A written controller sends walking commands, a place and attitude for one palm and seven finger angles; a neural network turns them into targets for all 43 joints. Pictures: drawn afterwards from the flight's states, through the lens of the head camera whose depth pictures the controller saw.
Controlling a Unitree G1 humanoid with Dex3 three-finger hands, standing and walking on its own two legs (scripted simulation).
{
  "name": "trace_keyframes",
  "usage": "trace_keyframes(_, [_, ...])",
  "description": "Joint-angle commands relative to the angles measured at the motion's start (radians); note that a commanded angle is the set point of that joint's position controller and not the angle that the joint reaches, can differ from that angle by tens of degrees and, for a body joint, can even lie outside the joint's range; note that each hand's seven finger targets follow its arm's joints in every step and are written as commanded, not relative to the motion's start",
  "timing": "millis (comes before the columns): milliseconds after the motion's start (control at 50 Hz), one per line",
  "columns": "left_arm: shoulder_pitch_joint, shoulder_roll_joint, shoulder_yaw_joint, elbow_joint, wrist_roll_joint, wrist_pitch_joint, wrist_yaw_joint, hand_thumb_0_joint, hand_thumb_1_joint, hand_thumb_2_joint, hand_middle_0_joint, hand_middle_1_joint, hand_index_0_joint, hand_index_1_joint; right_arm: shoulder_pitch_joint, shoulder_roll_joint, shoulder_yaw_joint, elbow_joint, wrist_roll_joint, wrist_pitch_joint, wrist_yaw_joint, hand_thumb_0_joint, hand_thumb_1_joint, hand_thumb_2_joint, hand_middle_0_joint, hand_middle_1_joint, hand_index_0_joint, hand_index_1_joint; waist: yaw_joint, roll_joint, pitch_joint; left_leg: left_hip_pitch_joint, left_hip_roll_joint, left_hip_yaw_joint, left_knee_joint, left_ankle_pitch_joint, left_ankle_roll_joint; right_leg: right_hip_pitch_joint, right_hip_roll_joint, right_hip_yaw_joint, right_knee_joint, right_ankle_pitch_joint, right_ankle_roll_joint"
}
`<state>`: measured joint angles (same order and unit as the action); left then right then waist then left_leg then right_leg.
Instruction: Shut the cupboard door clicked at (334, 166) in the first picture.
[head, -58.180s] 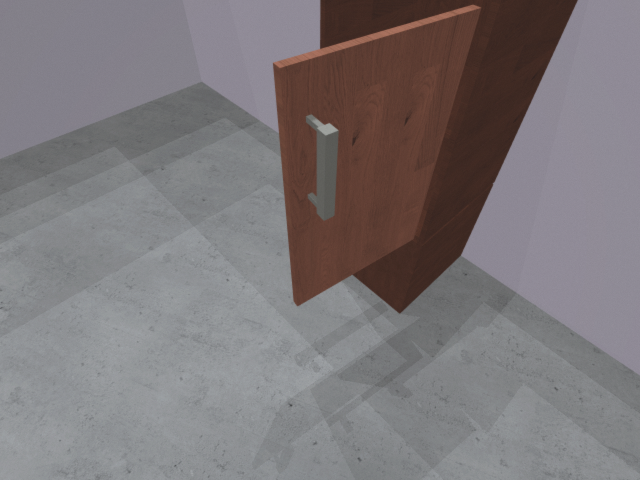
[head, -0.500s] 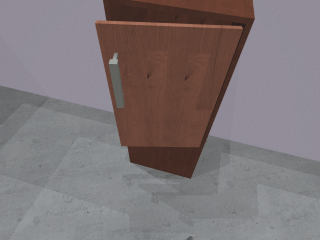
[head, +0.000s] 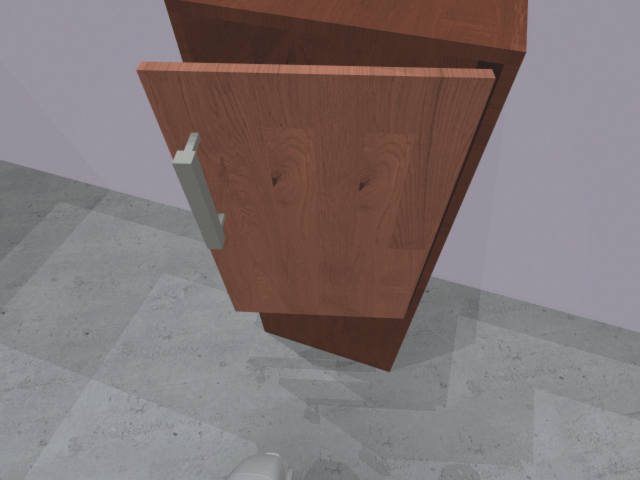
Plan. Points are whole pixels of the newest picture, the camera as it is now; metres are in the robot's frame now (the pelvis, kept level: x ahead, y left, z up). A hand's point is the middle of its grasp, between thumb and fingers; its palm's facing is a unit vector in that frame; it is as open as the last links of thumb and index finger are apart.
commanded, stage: come to a stop and stand still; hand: left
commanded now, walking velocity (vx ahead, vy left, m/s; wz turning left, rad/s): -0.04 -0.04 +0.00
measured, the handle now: (205, 194) +0.45 +0.20 +0.07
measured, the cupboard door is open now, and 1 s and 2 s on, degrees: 16 16 16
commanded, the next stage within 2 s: look again from close up in 0.58 s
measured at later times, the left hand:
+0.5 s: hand out of the picture -0.02 +0.22 -0.17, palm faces +0.00 -0.98 -0.22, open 7.4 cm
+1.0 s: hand out of the picture +0.00 +0.22 -0.18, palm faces -0.03 -0.97 -0.23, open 7.4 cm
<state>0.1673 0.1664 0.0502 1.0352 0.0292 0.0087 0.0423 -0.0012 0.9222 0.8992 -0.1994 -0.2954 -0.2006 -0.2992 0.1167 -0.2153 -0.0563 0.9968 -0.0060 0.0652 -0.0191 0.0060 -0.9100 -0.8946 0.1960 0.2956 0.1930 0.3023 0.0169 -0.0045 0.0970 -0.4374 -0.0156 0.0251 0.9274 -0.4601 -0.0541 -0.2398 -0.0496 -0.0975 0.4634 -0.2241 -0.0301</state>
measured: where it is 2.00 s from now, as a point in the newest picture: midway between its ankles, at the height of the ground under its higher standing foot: outside the picture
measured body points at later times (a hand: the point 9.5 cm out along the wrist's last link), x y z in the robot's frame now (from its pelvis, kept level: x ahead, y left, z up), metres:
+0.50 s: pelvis -0.02 +0.04 +0.00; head +0.00 +0.03 +0.45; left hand -0.02 +0.27 -0.16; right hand +0.03 -0.19 -0.16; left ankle +0.01 +0.14 -0.74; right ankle -0.06 -0.09 -0.74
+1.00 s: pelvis -0.02 +0.04 -0.01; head +0.00 +0.03 +0.44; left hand +0.00 +0.27 -0.16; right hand -0.03 -0.18 -0.17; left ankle +0.01 +0.14 -0.74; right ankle -0.06 -0.09 -0.74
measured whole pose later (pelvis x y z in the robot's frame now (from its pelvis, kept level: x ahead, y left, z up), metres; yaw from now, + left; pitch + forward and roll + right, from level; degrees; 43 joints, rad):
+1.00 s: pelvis -0.02 +0.04 -0.01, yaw -1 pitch +0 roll +0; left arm 0.28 0.17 -0.01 1.06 0.01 -0.02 0.04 0.01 0.91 0.90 -0.20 -0.29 -0.20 -0.30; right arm 0.32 -0.14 0.01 1.06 -0.02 0.00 -0.01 0.01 -0.91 -0.89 0.20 0.30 0.19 0.30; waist -0.02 0.01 0.03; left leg -0.30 0.01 0.06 0.55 -0.25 0.02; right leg -0.20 0.00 0.02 0.56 -0.35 0.00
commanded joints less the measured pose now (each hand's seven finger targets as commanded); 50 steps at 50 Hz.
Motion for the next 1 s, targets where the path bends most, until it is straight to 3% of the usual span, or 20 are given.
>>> trace_keyframes(0, [0.042, 0.199, 0.045, -0.053, 0.009, -0.003, 0.007, 0.000, 0.900, 0.900, -0.200, -0.300, -0.200, -0.300, 0.088, -0.042, -0.010, -0.050, 0.000, -0.019, 0.006, 0.000, -0.900, -0.900, 0.200, 0.300, 0.200, 0.300, -0.010, -0.167, -0.150, 0.088, 0.034, -0.018, -0.192, 0.058, 0.008, 0.110, -0.267, 0.195, -0.047, 0.631, -0.160])
trace_keyframes(60, [0.049, 0.182, 0.037, -0.053, -0.007, 0.006, 0.001, 0.000, 0.900, 0.900, -0.200, -0.300, -0.200, -0.300, 0.157, -0.073, -0.005, -0.028, -0.007, -0.039, 0.006, 0.000, -0.900, -0.900, 0.200, 0.300, 0.200, 0.300, -0.036, -0.088, -0.169, 0.311, 0.064, -0.007, -0.520, 0.371, 0.026, 0.015, -0.174, 0.147, 0.054, 0.343, -0.058])
trace_keyframes(80, [0.095, 0.132, 0.026, -0.061, -0.012, 0.014, -0.001, 0.000, 0.900, 0.900, -0.200, -0.300, -0.200, -0.300, 0.143, -0.143, -0.013, -0.044, -0.014, -0.051, 0.004, 0.000, -0.900, -0.900, 0.200, 0.300, 0.200, 0.300, -0.016, 0.118, -0.183, 0.361, 0.231, -0.185, -0.544, 0.602, 0.089, -0.076, -0.068, 0.081, 0.130, 0.056, 0.005])
trace_keyframes(100, [0.109, 0.091, 0.013, -0.066, -0.010, 0.023, 0.001, 0.000, 0.900, 0.900, -0.200, -0.300, -0.200, -0.300, 0.119, -0.187, -0.019, -0.062, -0.018, -0.046, 0.003, 0.000, -0.900, -0.900, 0.200, 0.300, 0.200, 0.300, -0.011, 0.247, -0.140, 0.250, 0.365, -0.271, -0.592, 0.716, 0.180, -0.064, -0.005, 0.036, 0.243, -0.291, 0.039])
trace_keyframes(120, [0.087, 0.096, 0.011, -0.078, -0.011, 0.027, -0.002, 0.000, 0.900, 0.900, -0.200, -0.300, -0.200, -0.300, 0.095, -0.182, -0.011, -0.075, -0.025, -0.046, -0.007, 0.000, -0.900, -0.900, 0.200, 0.300, 0.200, 0.300, -0.018, 0.162, -0.095, 0.182, 0.364, -0.268, -0.615, 0.695, 0.234, -0.078, 0.021, 0.080, 0.353, -0.353, 0.039])
trace_keyframes(140, [0.076, 0.095, 0.012, -0.067, -0.010, 0.039, -0.002, 0.000, 0.900, 0.900, -0.200, -0.300, -0.200, -0.300, 0.071, -0.177, -0.007, -0.073, -0.026, -0.053, -0.019, 0.000, -0.900, -0.900, 0.200, 0.300, 0.200, 0.300, -0.014, 0.257, -0.102, 0.195, 0.336, -0.270, -0.633, 0.685, 0.230, -0.104, 0.025, 0.120, 0.437, -0.349, 0.043])
trace_keyframes(160, [0.072, 0.115, 0.017, -0.058, -0.010, 0.046, -0.005, 0.000, 0.900, 0.900, -0.200, -0.300, -0.200, -0.300, 0.050, -0.157, 0.000, -0.075, -0.023, -0.050, -0.025, 0.000, -0.900, -0.900, 0.200, 0.300, 0.200, 0.300, -0.007, 0.266, -0.085, 0.168, 0.312, -0.230, -0.633, 0.640, 0.223, -0.108, 0.022, 0.155, 0.487, -0.310, 0.042])
trace_keyframes(200, [0.099, 0.116, 0.016, -0.040, -0.009, 0.040, -0.015, 0.000, 0.900, 0.900, -0.200, -0.300, -0.200, -0.300, 0.015, -0.125, 0.013, -0.081, -0.019, -0.053, -0.025, 0.000, -0.900, -0.900, 0.200, 0.300, 0.200, 0.300, 0.018, 0.194, -0.091, 0.186, 0.268, -0.183, -0.620, 0.569, 0.224, -0.100, 0.025, 0.143, 0.471, -0.270, 0.040])
trace_keyframes(280, [0.115, 0.084, -0.008, -0.020, -0.011, 0.029, -0.018, 0.000, 0.900, 0.900, -0.200, -0.300, -0.200, -0.300, 0.053, -0.126, 0.008, -0.048, -0.012, -0.057, -0.019, 0.000, -0.900, -0.900, 0.200, 0.300, 0.200, 0.300, 0.000, 0.142, -0.112, 0.228, 0.257, -0.186, -0.650, 0.380, 0.213, -0.020, 0.021, 0.097, 0.229, -0.214, 0.045])
trace_keyframes(340, [0.172, 0.091, -0.016, 0.018, -0.009, 0.008, -0.013, 0.000, 0.900, 0.900, -0.200, -0.300, -0.200, -0.300, 0.078, -0.089, 0.011, -0.017, 0.004, -0.062, -0.015, 0.000, -0.900, -0.900, 0.200, 0.300, 0.200, 0.300, 0.012, 0.050, -0.106, 0.188, 0.170, -0.142, -0.582, 0.307, 0.136, 0.118, 0.002, 0.160, -0.100, 0.026, 0.028])
trace_keyframes(380, [0.136, 0.131, -0.022, 0.018, -0.010, -0.005, -0.013, 0.000, 0.900, 0.900, -0.200, -0.300, -0.200, -0.300, 0.103, -0.053, 0.016, -0.006, 0.010, -0.062, -0.005, 0.000, -0.900, -0.900, 0.200, 0.300, 0.200, 0.300, -0.029, 0.011, -0.069, 0.242, 0.090, -0.083, -0.576, 0.199, 0.070, 0.008, -0.096, 0.253, -0.158, -0.017, -0.015])
trace_keyframes(400, [0.113, 0.126, -0.021, 0.023, -0.009, -0.010, -0.015, 0.000, 0.900, 0.900, -0.200, -0.300, -0.200, -0.300, 0.120, -0.044, 0.015, 0.008, 0.005, -0.060, -0.002, 0.000, -0.900, -0.900, 0.200, 0.300, 0.200, 0.300, -0.041, -0.016, -0.078, 0.282, 0.083, -0.068, -0.568, 0.285, 0.063, -0.005, -0.078, 0.242, -0.142, 0.034, -0.014])
trace_keyframes(420, [0.119, 0.114, -0.022, 0.030, -0.011, -0.020, -0.013, 0.000, 0.900, 0.900, -0.200, -0.300, -0.200, -0.300, 0.133, -0.039, 0.015, 0.022, 0.000, -0.066, -0.006, 0.000, -0.900, -0.900, 0.200, 0.300, 0.200, 0.300, -0.039, -0.131, -0.112, 0.312, 0.095, -0.056, -0.547, 0.365, 0.064, 0.018, -0.070, 0.237, -0.133, 0.131, -0.010])
trace_keyframes(440, [0.125, 0.100, -0.028, 0.038, -0.014, -0.026, -0.011, 0.000, 0.900, 0.900, -0.200, -0.300, -0.200, -0.300, 0.144, -0.049, 0.016, 0.035, 0.000, -0.071, -0.007, 0.000, -0.900, -0.900, 0.200, 0.300, 0.200, 0.300, -0.038, -0.158, -0.126, 0.334, 0.102, -0.053, -0.548, 0.386, 0.066, 0.027, -0.073, 0.231, -0.135, 0.165, -0.008])
trace_keyframes(640, [0.160, 0.072, -0.033, 0.082, -0.021, -0.013, -0.006, 0.000, 0.900, 0.900, -0.200, -0.300, -0.200, -0.300, 0.206, -0.026, 0.039, 0.119, -0.004, -0.068, -0.013, 0.000, -0.900, -0.900, 0.200, 0.300, 0.200, 0.300, -0.024, 0.001, 0.024, 0.264, 0.102, -0.056, -0.620, 0.274, 0.060, 0.012, -0.045, 0.218, -0.193, -0.041, -0.008])
trace_keyframes(660, [0.234, 0.094, -0.045, 0.079, 0.003, -0.057, 0.030, 0.000, 0.900, 0.900, -0.200, -0.300, -0.200, -0.300, 0.111, -0.061, 0.043, 0.046, -0.001, -0.092, 0.004, 0.000, -0.900, -0.900, 0.200, 0.300, 0.200, 0.300, 0.014, 0.043, 0.050, 0.193, 0.107, -0.031, -0.406, 0.350, 0.041, -0.031, -0.083, 0.233, -0.162, 0.235, 0.005])
trace_keyframes(680, [0.169, 0.138, -0.037, 0.027, -0.008, -0.059, 0.025, 0.000, 0.900, 0.900, -0.200, -0.300, -0.200, -0.300, 0.186, -0.010, 0.042, 0.023, -0.006, -0.083, 0.009, 0.000, -0.900, -0.900, 0.200, 0.300, 0.200, 0.300, -0.055, 0.061, -0.009, 0.219, 0.093, -0.043, -0.440, 0.210, 0.049, -0.054, -0.104, 0.248, -0.153, -0.008, -0.024])
trace_keyframes(700, [0.131, 0.135, -0.036, 0.009, -0.010, -0.064, 0.019, 0.000, 0.900, 0.900, -0.200, -0.300, -0.200, -0.300, 0.203, -0.012, 0.046, 0.031, -0.016, -0.082, 0.014, 0.000, -0.900, -0.900, 0.200, 0.300, 0.200, 0.300, -0.047, 0.099, -0.003, 0.222, 0.090, -0.043, -0.437, 0.230, 0.048, -0.084, -0.083, 0.231, -0.136, -0.089, -0.036])
trace_keyframes(780, [0.151, 0.107, -0.042, -0.004, -0.015, -0.045, 0.004, 0.000, 0.900, 0.900, -0.200, -0.300, -0.200, -0.300, 0.232, -0.043, 0.041, 0.004, -0.016, -0.081, 0.007, 0.000, -0.900, -0.900, 0.200, 0.300, 0.200, 0.300, -0.042, 0.038, -0.018, 0.162, 0.092, -0.068, -0.473, 0.149, 0.077, -0.081, -0.023, 0.206, -0.077, -0.221, -0.037])
trace_keyframes(980, [0.164, 0.107, -0.043, -0.014, -0.016, -0.038, 0.003, 0.000, 0.900, 0.900, -0.200, -0.300, -0.200, -0.300, 0.209, -0.060, 0.038, 0.012, -0.009, -0.098, 0.000, 0.000, -0.900, -0.900, 0.200, 0.300, 0.200, 0.300, -0.016, -0.019, -0.041, 0.188, 0.115, -0.077, -0.499, 0.297, 0.098, -0.029, -0.017, 0.187, -0.028, -0.040, -0.012])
